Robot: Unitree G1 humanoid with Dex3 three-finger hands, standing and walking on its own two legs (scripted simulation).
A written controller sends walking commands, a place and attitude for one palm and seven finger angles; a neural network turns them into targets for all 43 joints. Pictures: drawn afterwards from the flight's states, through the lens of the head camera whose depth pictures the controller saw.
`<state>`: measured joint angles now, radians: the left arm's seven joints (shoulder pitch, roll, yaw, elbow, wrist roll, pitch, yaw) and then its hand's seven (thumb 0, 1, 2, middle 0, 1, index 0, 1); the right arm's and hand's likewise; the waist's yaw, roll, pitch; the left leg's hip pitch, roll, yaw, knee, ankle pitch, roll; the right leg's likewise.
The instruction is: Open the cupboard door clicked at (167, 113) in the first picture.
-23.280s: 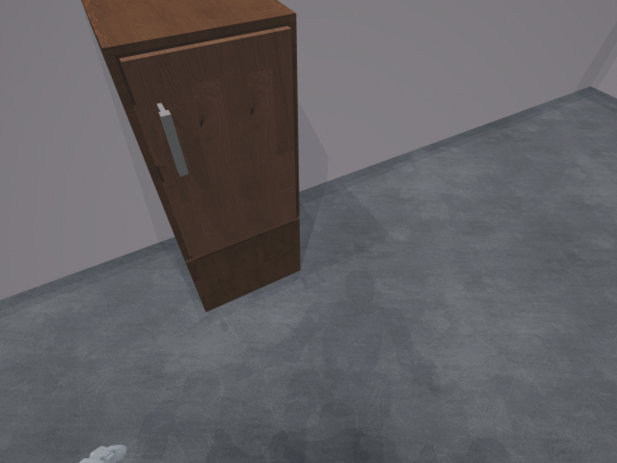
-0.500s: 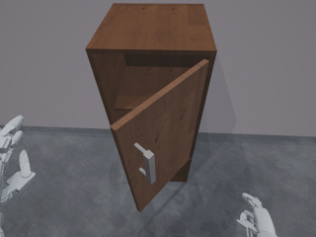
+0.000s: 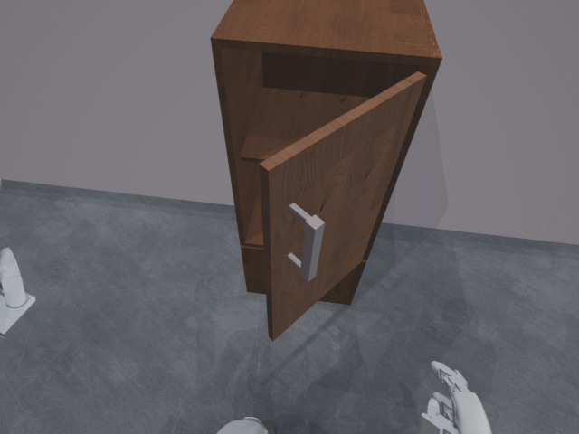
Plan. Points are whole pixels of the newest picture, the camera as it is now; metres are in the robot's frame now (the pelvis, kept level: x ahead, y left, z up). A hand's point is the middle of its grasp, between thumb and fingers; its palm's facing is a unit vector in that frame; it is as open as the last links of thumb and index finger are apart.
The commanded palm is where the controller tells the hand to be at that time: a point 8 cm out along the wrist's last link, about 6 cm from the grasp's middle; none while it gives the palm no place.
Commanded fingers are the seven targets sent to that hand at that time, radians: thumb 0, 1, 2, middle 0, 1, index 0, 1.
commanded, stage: step back with the hand held close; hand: left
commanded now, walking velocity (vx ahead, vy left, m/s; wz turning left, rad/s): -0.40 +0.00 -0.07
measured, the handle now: (302, 243) +0.40 +0.01 +0.00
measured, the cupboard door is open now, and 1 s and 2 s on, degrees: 50 50 50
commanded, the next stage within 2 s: stop stepping back and stand still in 0.52 s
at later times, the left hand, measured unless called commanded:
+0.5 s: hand out of the picture +0.12 +0.25 +0.18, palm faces +0.30 -0.86 -0.43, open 7.4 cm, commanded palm +0.05 +0.30 +0.19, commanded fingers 0.00 0.90 0.90 -0.20 -0.30 -0.20 -0.30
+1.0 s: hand out of the picture +0.00 +0.24 +0.17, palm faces +0.29 -0.85 -0.43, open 7.4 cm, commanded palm -0.06 +0.29 +0.19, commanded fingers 0.00 0.90 0.90 -0.20 -0.30 -0.20 -0.30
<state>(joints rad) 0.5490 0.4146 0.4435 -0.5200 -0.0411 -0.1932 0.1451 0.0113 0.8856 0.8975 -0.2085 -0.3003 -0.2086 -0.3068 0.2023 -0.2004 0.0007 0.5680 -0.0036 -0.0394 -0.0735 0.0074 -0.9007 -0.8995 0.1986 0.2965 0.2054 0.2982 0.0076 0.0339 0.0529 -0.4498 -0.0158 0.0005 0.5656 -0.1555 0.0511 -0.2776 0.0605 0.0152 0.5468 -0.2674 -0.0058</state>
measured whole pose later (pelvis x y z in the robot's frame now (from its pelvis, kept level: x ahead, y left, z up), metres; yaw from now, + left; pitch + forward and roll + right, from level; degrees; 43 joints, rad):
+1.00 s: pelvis -0.22 +0.01 +0.01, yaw -5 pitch -1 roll -1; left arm 0.57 0.42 0.39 -0.50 -0.05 -0.18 0.15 0.01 0.89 0.90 -0.21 -0.30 -0.21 -0.31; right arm 0.25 -0.22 0.00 0.61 -0.01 -0.10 -0.07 0.01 -0.90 -0.90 0.20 0.30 0.20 0.30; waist -0.05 -0.02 -0.02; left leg -0.33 -0.01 0.03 0.52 -0.19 0.04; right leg -0.15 0.04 -0.05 0.50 -0.34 -0.03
